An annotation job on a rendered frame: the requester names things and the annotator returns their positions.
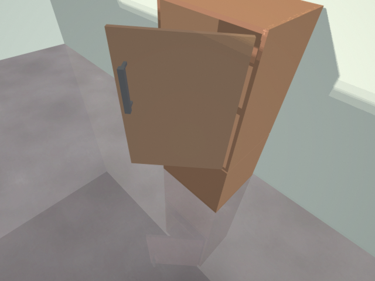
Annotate handle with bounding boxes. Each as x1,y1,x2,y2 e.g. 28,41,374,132
117,61,133,114

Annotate cupboard door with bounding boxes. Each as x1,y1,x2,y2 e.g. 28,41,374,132
105,24,256,169

